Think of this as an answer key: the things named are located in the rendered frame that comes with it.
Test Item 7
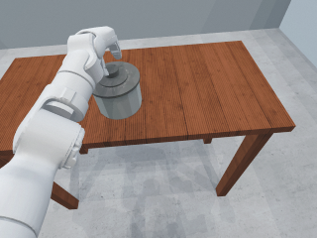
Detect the knob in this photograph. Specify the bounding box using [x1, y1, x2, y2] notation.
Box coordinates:
[105, 64, 120, 78]

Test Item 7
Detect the robot left hand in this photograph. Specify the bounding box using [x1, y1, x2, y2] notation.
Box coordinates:
[75, 26, 122, 77]

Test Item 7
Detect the table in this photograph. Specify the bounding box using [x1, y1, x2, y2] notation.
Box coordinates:
[0, 41, 296, 210]

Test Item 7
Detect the pot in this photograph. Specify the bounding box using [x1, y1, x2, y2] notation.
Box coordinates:
[93, 84, 142, 120]

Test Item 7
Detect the left robot forearm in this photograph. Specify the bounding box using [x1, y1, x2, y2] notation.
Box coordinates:
[12, 30, 106, 154]

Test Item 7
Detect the lid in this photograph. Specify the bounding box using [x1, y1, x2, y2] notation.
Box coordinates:
[92, 61, 141, 99]

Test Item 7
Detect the robot left upper arm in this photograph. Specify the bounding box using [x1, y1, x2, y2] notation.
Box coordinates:
[0, 108, 85, 238]

